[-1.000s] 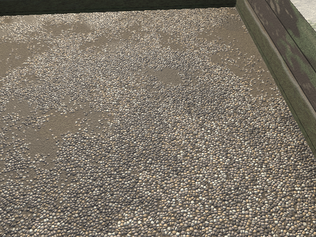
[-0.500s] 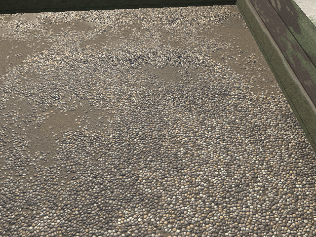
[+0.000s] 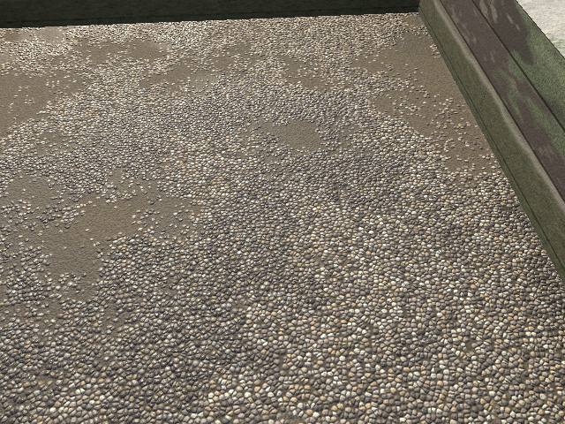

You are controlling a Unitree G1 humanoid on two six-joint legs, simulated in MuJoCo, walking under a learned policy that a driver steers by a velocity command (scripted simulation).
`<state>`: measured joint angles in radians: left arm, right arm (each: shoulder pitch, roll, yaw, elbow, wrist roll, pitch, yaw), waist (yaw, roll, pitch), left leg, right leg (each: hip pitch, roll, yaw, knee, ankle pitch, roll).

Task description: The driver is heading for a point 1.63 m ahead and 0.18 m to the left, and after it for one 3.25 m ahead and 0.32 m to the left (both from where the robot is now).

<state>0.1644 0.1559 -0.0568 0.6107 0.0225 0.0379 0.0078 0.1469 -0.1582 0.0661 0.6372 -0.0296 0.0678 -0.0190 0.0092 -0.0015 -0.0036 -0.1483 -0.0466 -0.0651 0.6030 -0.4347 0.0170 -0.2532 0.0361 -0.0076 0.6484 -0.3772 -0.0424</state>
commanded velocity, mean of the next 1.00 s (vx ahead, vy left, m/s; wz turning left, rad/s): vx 0.50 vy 0.00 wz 0.00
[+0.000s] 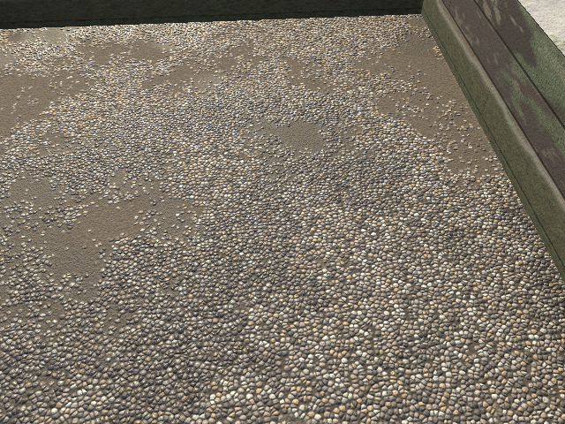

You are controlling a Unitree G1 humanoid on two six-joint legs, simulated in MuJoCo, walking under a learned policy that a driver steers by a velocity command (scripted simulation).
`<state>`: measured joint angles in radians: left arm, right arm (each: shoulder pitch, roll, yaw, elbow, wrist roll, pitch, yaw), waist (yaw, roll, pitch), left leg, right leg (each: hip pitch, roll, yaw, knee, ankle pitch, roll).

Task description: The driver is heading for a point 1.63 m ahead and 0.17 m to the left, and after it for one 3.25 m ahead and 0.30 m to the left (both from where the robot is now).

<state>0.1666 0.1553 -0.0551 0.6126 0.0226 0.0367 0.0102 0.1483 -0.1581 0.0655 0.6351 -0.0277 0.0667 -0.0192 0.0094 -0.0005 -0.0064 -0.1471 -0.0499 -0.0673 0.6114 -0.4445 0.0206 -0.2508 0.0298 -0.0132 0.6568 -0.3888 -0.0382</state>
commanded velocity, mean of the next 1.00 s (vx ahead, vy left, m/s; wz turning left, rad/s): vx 0.50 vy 0.00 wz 0.00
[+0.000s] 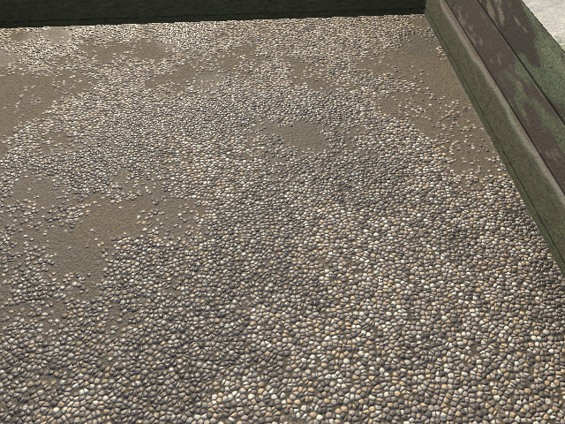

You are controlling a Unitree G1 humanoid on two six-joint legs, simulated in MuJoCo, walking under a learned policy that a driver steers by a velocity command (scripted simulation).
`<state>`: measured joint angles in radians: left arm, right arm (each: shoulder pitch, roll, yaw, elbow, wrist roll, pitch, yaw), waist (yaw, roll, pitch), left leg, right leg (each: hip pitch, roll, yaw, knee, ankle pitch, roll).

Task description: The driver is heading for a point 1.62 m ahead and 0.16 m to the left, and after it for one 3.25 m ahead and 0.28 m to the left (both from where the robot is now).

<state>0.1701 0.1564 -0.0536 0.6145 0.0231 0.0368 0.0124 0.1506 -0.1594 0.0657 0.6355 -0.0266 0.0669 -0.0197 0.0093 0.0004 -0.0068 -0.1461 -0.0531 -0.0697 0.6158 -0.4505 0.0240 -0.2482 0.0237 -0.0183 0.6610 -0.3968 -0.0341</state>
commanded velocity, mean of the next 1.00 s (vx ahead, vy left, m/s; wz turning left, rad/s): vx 0.50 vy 0.00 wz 0.00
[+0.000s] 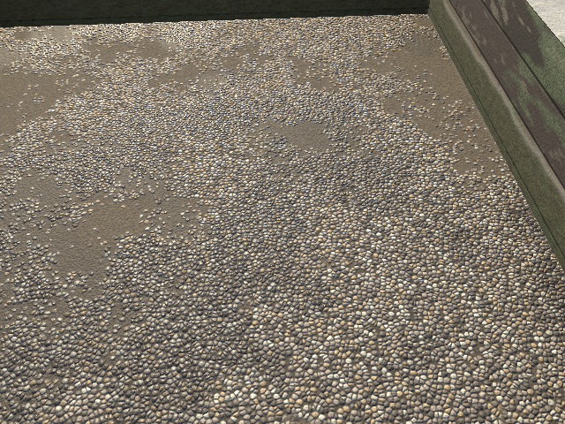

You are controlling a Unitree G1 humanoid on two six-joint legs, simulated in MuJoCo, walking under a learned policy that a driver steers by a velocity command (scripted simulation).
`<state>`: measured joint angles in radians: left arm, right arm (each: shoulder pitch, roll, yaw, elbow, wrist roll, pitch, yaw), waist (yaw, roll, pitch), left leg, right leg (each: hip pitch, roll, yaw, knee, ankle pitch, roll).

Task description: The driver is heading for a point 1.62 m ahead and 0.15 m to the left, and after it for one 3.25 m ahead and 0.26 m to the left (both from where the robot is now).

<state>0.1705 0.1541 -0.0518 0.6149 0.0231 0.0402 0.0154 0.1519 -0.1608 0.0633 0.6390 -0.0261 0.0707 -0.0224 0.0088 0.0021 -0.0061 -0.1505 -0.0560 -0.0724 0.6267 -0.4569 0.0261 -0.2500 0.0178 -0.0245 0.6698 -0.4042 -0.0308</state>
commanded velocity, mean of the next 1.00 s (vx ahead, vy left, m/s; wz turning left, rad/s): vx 0.41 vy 0.00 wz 0.00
